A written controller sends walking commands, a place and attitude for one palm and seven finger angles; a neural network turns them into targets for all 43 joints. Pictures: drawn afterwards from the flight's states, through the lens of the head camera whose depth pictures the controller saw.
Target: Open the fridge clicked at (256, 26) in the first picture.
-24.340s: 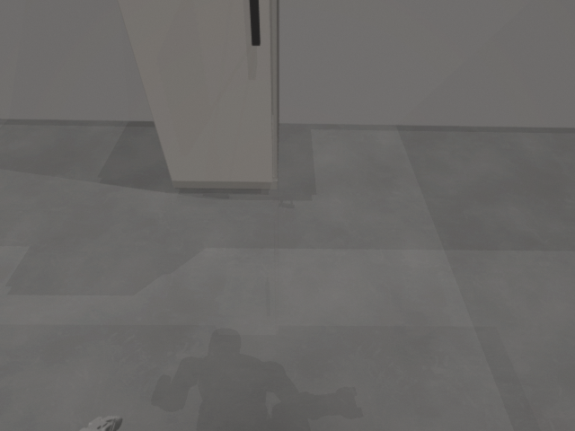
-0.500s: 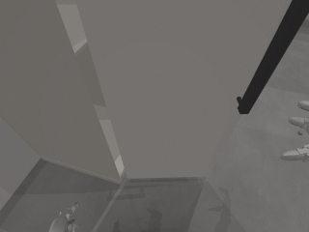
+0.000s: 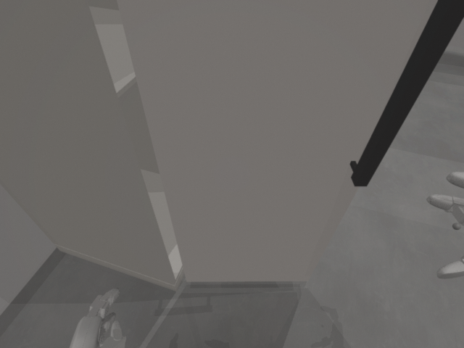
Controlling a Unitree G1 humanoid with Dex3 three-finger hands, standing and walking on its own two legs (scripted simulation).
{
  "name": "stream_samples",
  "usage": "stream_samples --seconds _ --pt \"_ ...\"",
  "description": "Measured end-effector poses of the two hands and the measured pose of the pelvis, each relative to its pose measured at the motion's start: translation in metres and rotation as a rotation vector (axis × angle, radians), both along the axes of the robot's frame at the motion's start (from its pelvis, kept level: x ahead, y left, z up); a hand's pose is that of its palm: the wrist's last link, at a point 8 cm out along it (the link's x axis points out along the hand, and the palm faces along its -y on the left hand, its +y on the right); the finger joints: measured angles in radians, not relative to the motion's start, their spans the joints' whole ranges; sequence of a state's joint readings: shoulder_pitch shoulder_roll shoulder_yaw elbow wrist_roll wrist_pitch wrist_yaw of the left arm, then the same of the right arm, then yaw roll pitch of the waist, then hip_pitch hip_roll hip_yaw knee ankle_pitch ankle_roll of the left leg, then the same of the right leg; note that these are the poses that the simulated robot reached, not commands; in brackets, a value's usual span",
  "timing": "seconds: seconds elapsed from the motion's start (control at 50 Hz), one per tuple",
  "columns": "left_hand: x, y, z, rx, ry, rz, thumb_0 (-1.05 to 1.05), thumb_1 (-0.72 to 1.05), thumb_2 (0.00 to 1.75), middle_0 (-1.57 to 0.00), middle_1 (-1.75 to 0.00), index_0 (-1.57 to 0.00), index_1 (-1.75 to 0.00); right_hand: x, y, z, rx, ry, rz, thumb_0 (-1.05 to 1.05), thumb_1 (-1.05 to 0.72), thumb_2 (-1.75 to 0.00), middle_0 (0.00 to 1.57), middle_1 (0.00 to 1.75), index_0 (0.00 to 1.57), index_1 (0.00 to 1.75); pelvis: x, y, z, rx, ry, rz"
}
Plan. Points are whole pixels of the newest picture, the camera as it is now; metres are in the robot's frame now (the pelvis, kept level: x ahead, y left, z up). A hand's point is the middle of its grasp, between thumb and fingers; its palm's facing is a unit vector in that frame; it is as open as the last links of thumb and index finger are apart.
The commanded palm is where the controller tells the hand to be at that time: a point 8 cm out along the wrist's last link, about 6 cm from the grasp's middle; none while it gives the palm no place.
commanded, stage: draw the hand back to the body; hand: right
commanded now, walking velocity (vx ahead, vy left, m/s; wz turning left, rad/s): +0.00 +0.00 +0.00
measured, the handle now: (401, 84) +0.49 -0.26 +0.24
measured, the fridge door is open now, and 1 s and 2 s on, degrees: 71 71 71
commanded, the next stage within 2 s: step back with the hand held close in 1.28 s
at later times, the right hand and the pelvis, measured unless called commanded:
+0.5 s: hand out of the picture +0.23 -0.30 +0.15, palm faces +0.51 +0.81 -0.31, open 12.8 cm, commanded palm +0.18 -0.32 +0.17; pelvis +0.01 +0.00 +0.02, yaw -1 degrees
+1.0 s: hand out of the picture +0.21 -0.25 +0.18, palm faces +0.46 +0.80 -0.39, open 8.0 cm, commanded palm +0.16 -0.28 +0.20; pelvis +0.02 +0.02 +0.02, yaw +0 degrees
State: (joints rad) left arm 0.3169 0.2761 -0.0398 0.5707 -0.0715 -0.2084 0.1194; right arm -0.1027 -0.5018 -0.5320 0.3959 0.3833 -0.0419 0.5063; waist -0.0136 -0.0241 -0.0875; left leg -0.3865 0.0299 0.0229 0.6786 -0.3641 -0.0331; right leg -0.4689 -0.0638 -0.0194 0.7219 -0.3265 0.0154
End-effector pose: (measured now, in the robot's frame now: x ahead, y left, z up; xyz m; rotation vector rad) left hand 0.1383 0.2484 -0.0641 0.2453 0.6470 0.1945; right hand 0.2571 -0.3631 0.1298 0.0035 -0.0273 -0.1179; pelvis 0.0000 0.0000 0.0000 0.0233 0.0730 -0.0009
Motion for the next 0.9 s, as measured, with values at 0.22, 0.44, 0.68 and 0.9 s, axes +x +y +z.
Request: stream_samples --seconds 0.22,0.44,0.68,0.9 --pt "0.052 -0.041 0.023 -0.028 -0.142 -0.136 0.01 0.91 0.9 -0.21 -0.3 -0.2 -0.3 -0.034 0.014 0.009 -0.016 -0.014 -0.018 -0.01 0.52 -0.21 0.25 1.13 0.25 1.13 -0.002 -0.004 0.005 0.007 -0.051 -0.031" --pt "0.048 -0.042 0.018 -0.024 -0.05 -0.164 0.01 0.9 0.9 -0.21 -0.3 -0.2 -0.3 -0.064 0.024 0.029 -0.312 -0.008 -0.4 -0.01 0.23 -0.35 0.24 0.96 0.24 0.97 0.003 -0.002 0.018 -0.012 -0.1 -0.014" --pt "0.038 -0.016 0.006 -0.029 0.029 -0.09 0.01 0.91 0.9 -0.21 -0.3 -0.2 -0.3 -0.072 0.048 0.051 -0.415 -0.048 -0.404 0.0 -0.19 -0.56 0.23 0.72 0.23 0.72 0.016 0.007 0.023 -0.025 -0.132 0.003" --pt "0.056 -0.005 0.015 -0.03 -0.018 -0.083 0.01 0.91 0.9 -0.2 -0.3 -0.2 -0.3 -0.088 0.073 0.064 -0.453 -0.081 -0.355 0.01 -0.58 -0.75 0.22 0.48 0.22 0.49 0.023 0.016 0.023 -0.025 -0.143 0.006"
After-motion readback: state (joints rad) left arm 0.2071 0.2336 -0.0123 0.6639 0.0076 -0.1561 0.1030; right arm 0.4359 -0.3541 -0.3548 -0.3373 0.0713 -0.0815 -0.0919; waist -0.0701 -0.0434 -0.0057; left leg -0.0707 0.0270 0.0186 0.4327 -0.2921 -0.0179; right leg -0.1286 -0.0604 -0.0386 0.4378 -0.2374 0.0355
